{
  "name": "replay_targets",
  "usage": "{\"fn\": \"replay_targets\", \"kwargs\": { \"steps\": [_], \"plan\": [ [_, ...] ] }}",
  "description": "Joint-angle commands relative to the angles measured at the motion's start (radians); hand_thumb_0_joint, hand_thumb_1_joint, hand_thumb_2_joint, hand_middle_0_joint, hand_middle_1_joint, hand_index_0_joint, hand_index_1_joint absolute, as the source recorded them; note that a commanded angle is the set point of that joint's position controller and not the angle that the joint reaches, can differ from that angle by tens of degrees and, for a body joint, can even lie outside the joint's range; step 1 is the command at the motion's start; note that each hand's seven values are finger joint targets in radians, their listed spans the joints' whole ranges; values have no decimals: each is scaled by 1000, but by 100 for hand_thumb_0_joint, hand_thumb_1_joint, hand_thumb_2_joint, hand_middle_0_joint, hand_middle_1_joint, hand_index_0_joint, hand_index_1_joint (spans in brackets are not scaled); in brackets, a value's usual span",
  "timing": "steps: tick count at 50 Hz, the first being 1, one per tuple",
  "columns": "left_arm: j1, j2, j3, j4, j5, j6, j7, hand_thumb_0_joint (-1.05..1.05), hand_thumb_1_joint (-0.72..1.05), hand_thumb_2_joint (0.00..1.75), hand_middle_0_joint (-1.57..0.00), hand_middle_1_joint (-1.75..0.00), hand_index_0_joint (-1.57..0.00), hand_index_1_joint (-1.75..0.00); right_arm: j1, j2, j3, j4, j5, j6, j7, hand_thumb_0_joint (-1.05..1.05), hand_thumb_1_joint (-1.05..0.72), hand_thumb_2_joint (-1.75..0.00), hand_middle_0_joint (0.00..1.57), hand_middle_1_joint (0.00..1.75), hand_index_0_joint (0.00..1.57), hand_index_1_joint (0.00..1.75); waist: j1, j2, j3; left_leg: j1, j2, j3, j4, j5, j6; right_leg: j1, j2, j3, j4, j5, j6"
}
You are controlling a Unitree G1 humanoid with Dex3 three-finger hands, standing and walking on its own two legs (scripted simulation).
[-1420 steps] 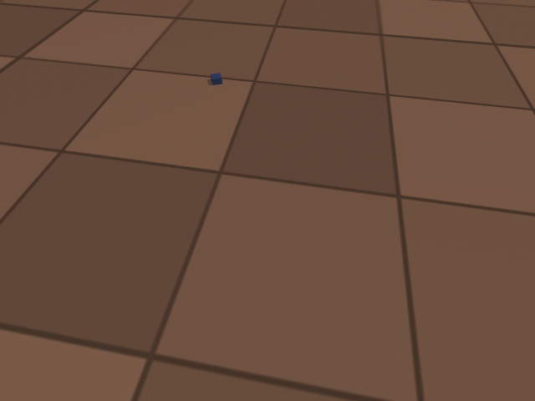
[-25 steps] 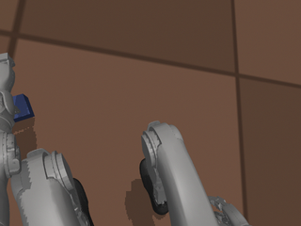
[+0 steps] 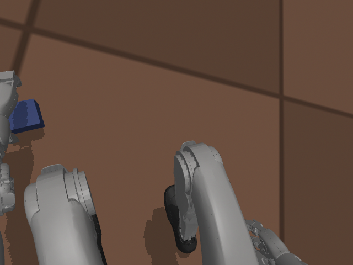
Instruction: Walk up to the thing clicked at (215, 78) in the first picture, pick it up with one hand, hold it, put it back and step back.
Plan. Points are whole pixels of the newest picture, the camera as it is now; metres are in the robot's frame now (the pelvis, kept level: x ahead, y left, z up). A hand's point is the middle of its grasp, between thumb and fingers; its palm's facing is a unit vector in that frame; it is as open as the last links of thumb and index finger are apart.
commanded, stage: rest palm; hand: left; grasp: from above
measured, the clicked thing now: (24, 116) +0.46 +0.30 -0.29
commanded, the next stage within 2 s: close in 1.10 s
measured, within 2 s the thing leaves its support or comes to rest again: neither
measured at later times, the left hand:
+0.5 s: hand (14, 115) +0.45 +0.31 -0.24, palm faces -0.44 -0.15 -0.89, open 14.3 cm
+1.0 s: hand (16, 118) +0.45 +0.31 -0.25, palm faces -0.43 -0.14 -0.89, open 14.1 cm
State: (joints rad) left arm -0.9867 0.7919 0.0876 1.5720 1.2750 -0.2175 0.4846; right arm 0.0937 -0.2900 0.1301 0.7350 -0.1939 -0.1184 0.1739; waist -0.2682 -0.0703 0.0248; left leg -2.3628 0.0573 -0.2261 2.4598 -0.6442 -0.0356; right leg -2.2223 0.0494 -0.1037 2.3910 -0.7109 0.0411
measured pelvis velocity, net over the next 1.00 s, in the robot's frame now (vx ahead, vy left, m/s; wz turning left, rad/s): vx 0.00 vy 0.01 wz -0.08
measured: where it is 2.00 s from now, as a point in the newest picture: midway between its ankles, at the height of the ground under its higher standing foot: (140, 241)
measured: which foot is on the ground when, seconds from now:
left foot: down 0.00-1.00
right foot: down 0.00-1.00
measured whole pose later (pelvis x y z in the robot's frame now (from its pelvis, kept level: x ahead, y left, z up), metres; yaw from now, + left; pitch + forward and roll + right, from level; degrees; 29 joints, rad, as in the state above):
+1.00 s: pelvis +0.00 +0.01 -0.01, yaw -5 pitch +27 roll -13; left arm -1.02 0.97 0.14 1.76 1.25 -0.19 0.64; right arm 0.07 -0.33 0.26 0.73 -0.30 -0.28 0.27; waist -0.35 -0.14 0.15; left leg -2.36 0.07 -0.31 2.55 -0.69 -0.03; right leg -2.20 0.09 -0.16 2.42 -0.71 0.07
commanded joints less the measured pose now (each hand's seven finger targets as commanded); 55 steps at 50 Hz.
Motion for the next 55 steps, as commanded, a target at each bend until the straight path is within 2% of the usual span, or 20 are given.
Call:
{"fn": "replay_targets", "kwargs": {
  "steps": [1, 3, 8, 9, 10, 11, 13, 14, 17, 19, 21, 22, 25, 31, 32, 39, 41, 44, 47, 55],
  "plan": [
    [-349, 276, 64, -56, 6, 11, 110, 0, -51, 99, -11, -91, -9, -93, 214, -276, -45, 10, -31, -10, 0, 0, -89, -90, 20, 30, 20, 30, -57, 373, -584, 508, -7, 129, -202, 114, 50, 247, 36, -122, -242, 240, -58],
    [-338, 265, 49, -3, 15, 27, 124, 0, -49, 97, -13, -89, -11, -91, 207, -281, -37, 9, -39, -25, 7, 0, -89, -90, 20, 30, 20, 30, -69, 380, -569, 512, -6, 132, -194, 110, 50, 242, 38, -122, -236, 234, -57],
    [-321, 337, 79, 23, -7, 46, 144, 0, -50, 97, -12, -91, -10, -92, 182, -300, -21, -5, -56, -60, 20, 0, -89, -90, 20, 30, 20, 30, -67, 396, -577, 490, -1, 125, -173, 84, 52, 259, 43, -119, -226, 212, -58],
    [-317, 319, 67, -1, -13, 48, 141, 0, -50, 96, -12, -90, -10, -91, 184, -303, -16, -16, -58, -68, 24, 0, -89, -90, 20, 30, 20, 30, -72, 394, -586, 513, -1, 126, -171, 109, 52, 278, 42, -126, -227, 237, -53],
    [-295, 362, 101, 23, -23, 51, 149, 0, -51, 96, -11, -90, -10, -92, 188, -305, -16, 2, -63, -69, 25, 0, -89, -90, 20, 30, 20, 30, -68, 405, -593, 503, 5, 120, -169, 99, 50, 290, 48, -123, -223, 231, -57],
    [-308, 348, 90, -19, -26, 49, 144, 0, -52, 98, -11, -89, -9, -91, 191, -307, -11, -14, -64, -73, 29, 0, -89, -90, 20, 30, 20, 30, -72, 403, -609, 511, 3, 122, -159, 131, 53, 308, 45, -124, -227, 266, -50],
    [-271, 383, 114, 10, -38, 54, 147, 0, -52, 97, -11, -90, -9, -92, 188, -307, -8, 2, -68, -76, 31, 0, -89, -90, 20, 30, 20, 30, -66, 408, -601, 487, 9, 119, -151, 127, 54, 320, 51, -120, -222, 270, -51],
    [-292, 325, 69, -12, -44, 51, 136, 0, -53, 98, -10, -89, -8, -91, 182, -297, -2, -12, -70, -86, 38, 0, -89, -90, 20, 30, 20, 30, -82, 408, -591, 495, 5, 119, -144, 135, 52, 311, 47, -123, -211, 277, -51],
    [-265, 384, 113, -29, -72, 43, 137, 0, -54, 99, -9, -89, -7, -92, 202, -313, 3, 5, -71, -96, 42, 0, -89, -90, 20, 30, 20, 30, -73, 407, -619, 506, 10, 108, -136, 165, 52, 351, 51, -132, -216, 309, -47],
    [-242, 382, 105, 7, -55, 41, 134, 0, -56, 100, -9, -90, -6, -93, 213, -315, 5, 22, -79, -102, 52, 0, -89, -90, 20, 30, 20, 30, -88, 419, -582, 522, 13, 103, -139, 169, 45, 329, 53, -148, -195, 309, -51],
    [-227, 352, 97, 11, -71, 32, 130, 0, -57, 101, -8, -91, -5, -93, 204, -314, 8, 16, -79, -103, 55, 0, -89, -90, 20, 30, 20, 30, -83, 416, -579, 507, 14, 99, -136, 172, 47, 340, 59, -148, -206, 317, -49],
    [-221, 372, 108, 19, -76, 27, 133, 0, -56, 101, -8, -91, -6, -93, 212, -319, 13, 21, -81, -103, 57, 0, -89, -90, 20, 30, 20, 30, -88, 409, -569, 496, 15, 95, -139, 169, 48, 346, 58, -152, -208, 312, -49],
    [-235, 370, 93, 10, -65, 18, 128, 0, -56, 101, -8, -91, -6, -93, 223, -322, 19, 21, -89, -106, 64, 0, -89, -90, 20, 30, 20, 30, -100, 387, -553, 484, 14, 95, -123, 172, 53, 352, 58, -148, -212, 326, -42],
    [-226, 386, 105, 11, -52, -6, 163, 0, -57, 102, -9, -91, -5, -94, 208, -335, 24, 22, -89, -119, 71, 0, -89, -90, 20, 30, 20, 30, -94, 407, -563, 503, 20, 81, -132, 162, 46, 362, 66, -159, -208, 312, -46],
    [-248, 370, 78, 23, -35, -6, 165, 0, -56, 100, -9, -90, -6, -93, 210, -337, 26, 16, -94, -123, 77, 0, -89, -90, 20, 30, 20, 30, -113, 420, -533, 505, 17, 80, -133, 150, 44, 336, 62, -169, -196, 298, -48],
    [-245, 380, 79, 74, -33, 15, 199, 0, -53, 98, -11, -90, -8, -93, 178, -353, 33, 18, -95, -144, 88, 0, -89, -90, 20, 30, 20, 30, -111, 421, -502, 509, 23, 77, -137, 141, 40, 323, 69, -176, -203, 291, -47],
    [-258, 376, 71, 84, -26, 21, 200, 0, -52, 98, -10, -92, -8, -94, 184, -350, 41, 11, -100, -151, 96, 0, -89, -90, 20, 30, 20, 30, -127, 421, -486, 499, 22, 75, -128, 142, 41, 323, 70, -177, -195, 295, -46],
    [-248, 390, 86, 93, -40, 28, 208, 0, -50, 96, -13, -89, -10, -92, 173, -357, 40, 10, -96, -153, 93, 0, -89, -90, 20, 30, 20, 30, -118, 413, -483, 483, 22, 72, -144, 118, 42, 334, 73, -173, -217, 273, -47],
    [-272, 352, 48, 75, -43, 28, 201, 0, -49, 94, -13, -90, -11, -92, 162, -363, 39, 6, -102, -161, 97, 0, -89, -90, 20, 30, 20, 30, -131, 439, -490, 510, 23, 63, -149, 132, 35, 315, 71, -191, -199, 278, -49],
    [-264, 358, 34, 93, -53, 15, 207, 0, -48, 94, -13, -91, -12, -92, 157, -367, 63, 4, -100, -170, 103, 0, -90, -90, 20, 30, 20, 30, -138, 437, -476, 521, 28, 56, -140, 160, 33, 332, 74, -195, -196, 313, -45]
  ]
}}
